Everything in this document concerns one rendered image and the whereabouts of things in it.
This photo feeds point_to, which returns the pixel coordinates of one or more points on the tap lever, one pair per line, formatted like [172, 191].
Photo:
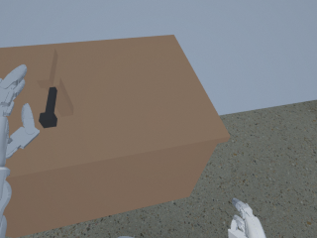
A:
[48, 118]

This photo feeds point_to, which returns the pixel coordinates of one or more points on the robot left hand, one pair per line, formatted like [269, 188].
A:
[10, 87]

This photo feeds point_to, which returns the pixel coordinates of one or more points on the counter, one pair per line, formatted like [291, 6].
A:
[135, 128]

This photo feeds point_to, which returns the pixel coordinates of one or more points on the robot right hand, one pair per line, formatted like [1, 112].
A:
[251, 227]

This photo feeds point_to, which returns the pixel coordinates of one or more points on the robot left forearm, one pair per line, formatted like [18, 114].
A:
[5, 196]

